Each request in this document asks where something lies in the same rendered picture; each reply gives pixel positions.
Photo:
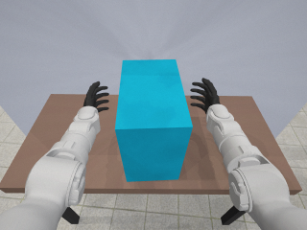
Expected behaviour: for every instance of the robot right hand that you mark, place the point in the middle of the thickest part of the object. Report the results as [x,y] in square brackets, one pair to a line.
[209,93]

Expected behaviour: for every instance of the table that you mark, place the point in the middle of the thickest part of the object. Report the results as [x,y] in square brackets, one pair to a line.
[202,172]

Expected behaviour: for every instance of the robot left hand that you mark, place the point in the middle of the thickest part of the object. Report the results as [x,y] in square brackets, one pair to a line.
[92,96]

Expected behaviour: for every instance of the carton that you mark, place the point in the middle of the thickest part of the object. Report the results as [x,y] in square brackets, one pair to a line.
[153,124]

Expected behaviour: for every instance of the right robot forearm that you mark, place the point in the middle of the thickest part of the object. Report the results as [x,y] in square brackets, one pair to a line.
[232,142]

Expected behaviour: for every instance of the left robot upper arm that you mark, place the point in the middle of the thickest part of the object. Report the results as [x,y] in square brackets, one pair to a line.
[54,185]

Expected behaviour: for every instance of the left robot forearm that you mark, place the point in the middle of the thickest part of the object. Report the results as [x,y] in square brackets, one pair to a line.
[77,141]

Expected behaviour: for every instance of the right robot upper arm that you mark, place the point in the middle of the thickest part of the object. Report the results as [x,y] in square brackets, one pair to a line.
[261,191]

